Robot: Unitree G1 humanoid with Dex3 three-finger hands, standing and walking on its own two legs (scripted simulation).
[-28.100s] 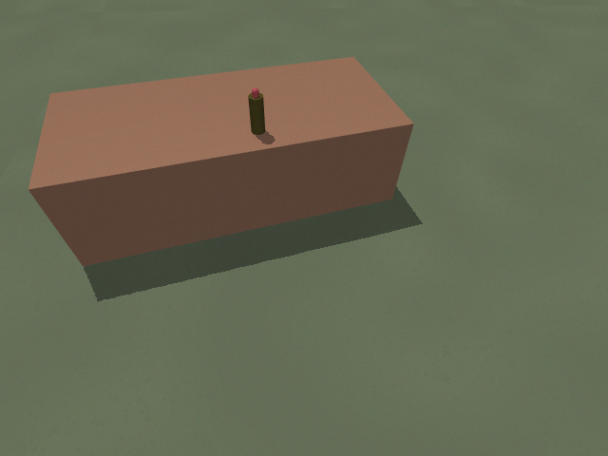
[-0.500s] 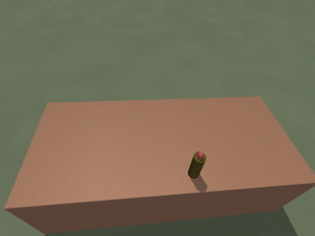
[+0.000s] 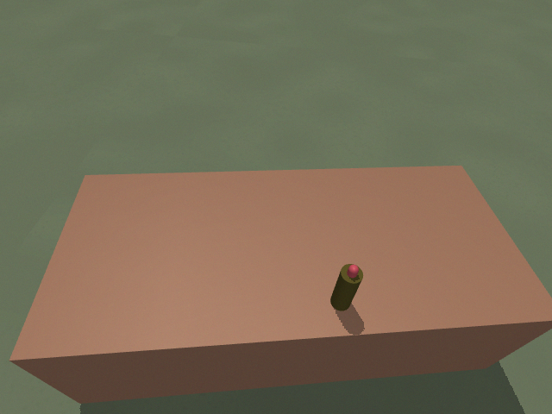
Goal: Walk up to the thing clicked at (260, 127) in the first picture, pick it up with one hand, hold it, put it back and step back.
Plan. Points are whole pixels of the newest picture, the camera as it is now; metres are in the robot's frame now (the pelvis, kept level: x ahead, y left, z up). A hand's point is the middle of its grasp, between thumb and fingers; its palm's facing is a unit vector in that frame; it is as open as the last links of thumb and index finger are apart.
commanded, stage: step back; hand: right
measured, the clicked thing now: (346, 285) +0.47 -0.20 -0.27
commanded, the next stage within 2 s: none
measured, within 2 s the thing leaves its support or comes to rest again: neither
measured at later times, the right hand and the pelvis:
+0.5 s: hand out of the picture -0.01 -0.33 -0.19, palm faces -0.10 +0.93 -0.35, open 7.4 cm; pelvis -0.10 -0.06 -0.01, yaw +3 degrees
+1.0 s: hand out of the picture -0.07 -0.27 -0.14, palm faces -0.10 +0.90 -0.42, open 7.4 cm; pelvis -0.23 -0.02 -0.01, yaw +3 degrees
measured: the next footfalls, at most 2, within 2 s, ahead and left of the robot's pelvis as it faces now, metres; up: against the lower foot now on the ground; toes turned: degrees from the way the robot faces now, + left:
left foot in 0.70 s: -0.12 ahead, +0.07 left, +0.00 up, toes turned +5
right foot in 1.16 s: -0.28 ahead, -0.17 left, +0.00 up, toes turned +1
